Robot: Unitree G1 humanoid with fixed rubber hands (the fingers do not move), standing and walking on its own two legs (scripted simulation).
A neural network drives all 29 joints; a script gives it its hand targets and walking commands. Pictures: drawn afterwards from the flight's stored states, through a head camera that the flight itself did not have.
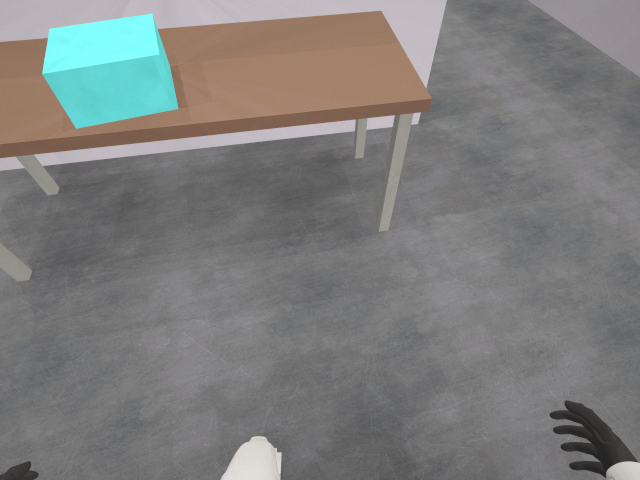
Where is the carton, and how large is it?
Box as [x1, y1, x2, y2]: [42, 14, 177, 128]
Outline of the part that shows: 152,14 49,29 42,74 76,128 177,108 169,65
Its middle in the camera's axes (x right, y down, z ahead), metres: -0.54 -0.45 +1.00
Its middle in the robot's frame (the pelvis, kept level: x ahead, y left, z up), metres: +1.04 +0.54 -0.07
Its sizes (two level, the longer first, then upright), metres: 0.254 0.223 0.147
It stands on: a table, 0.61 m high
